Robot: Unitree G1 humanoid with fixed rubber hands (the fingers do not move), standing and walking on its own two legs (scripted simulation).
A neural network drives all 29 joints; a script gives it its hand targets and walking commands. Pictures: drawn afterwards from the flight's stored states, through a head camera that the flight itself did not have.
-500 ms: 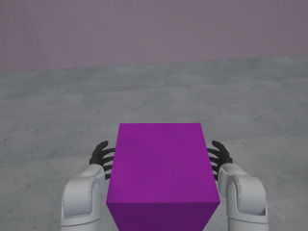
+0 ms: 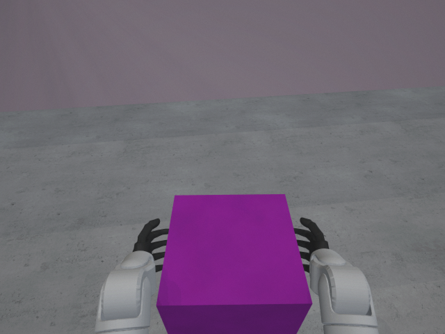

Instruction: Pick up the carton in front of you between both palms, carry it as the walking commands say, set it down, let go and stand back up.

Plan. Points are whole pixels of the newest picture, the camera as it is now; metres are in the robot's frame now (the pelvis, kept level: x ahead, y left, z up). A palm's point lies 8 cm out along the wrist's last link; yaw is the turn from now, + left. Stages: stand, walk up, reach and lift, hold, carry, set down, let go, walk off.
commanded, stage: carry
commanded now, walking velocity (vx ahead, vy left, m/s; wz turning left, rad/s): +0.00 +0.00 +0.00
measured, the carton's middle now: (230, 277) +0.27 +0.00 -0.01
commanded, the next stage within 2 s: hold in 1.24 s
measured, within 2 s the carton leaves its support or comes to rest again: neither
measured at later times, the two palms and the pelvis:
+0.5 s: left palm (146, 268) +0.26 +0.15 +0.04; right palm (313, 267) +0.26 -0.15 +0.04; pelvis -0.03 +0.00 +0.00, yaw +0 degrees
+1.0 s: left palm (139, 270) +0.25 +0.16 +0.04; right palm (309, 269) +0.25 -0.14 +0.04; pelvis -0.03 +0.01 +0.00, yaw +0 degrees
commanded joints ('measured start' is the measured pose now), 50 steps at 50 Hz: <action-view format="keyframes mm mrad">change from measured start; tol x2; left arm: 1 -459 -853 -624 -30 -315 -71 -234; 7 -488 -831 -546 76 -240 -192 -232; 14 -556 -857 -424 249 -152 -351 -241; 19 -595 -914 -418 305 -142 -420 -254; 26 -547 -930 -499 233 -188 -375 -253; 31 -524 -899 -479 231 -176 -353 -250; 37 -554 -906 -492 216 -189 -357 -250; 50 -543 -903 -486 225 -183 -353 -249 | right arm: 1 -476 848 629 -46 320 -82 242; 7 -499 825 549 55 242 -203 241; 14 -576 848 436 227 163 -361 252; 19 -621 907 435 281 155 -431 264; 26 -568 924 515 206 203 -385 263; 31 -543 891 493 206 191 -360 258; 37 -570 899 503 193 199 -365 257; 50 -558 896 492 205 194 -363 259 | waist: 1 1 -2 -159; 12 -1 -3 -167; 25 -1 -7 -241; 34 -1 -5 -207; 50 0 0 -213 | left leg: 1 -20 103 -93 -101 162 13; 14 -47 99 -105 -115 89 23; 28 -16 98 -101 -73 193 23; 37 -32 100 -105 -85 175 25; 50 -30 101 -106 -87 199 30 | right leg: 1 110 -103 112 -76 200 -8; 13 100 -96 116 -95 129 -7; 28 121 -108 113 -63 238 -7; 36 106 -105 115 -68 207 -2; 50 111 -103 110 -61 208 3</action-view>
